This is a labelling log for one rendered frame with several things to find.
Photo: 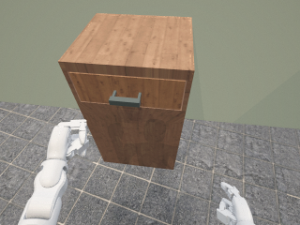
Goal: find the left robot hand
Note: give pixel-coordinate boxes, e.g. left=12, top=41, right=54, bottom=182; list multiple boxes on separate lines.
left=46, top=119, right=89, bottom=163

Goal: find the handle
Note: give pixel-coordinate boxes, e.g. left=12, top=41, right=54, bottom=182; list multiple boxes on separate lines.
left=109, top=90, right=142, bottom=108

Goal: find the robot left forearm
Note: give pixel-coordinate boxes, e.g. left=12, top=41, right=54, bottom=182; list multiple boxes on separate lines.
left=18, top=158, right=68, bottom=225

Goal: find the cabinet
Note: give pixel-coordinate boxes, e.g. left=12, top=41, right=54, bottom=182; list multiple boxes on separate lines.
left=58, top=13, right=195, bottom=170

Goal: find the right robot hand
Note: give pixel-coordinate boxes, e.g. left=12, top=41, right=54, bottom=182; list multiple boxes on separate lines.
left=217, top=182, right=254, bottom=225

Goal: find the drawer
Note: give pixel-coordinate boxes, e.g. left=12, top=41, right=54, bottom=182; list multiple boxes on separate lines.
left=69, top=71, right=186, bottom=110

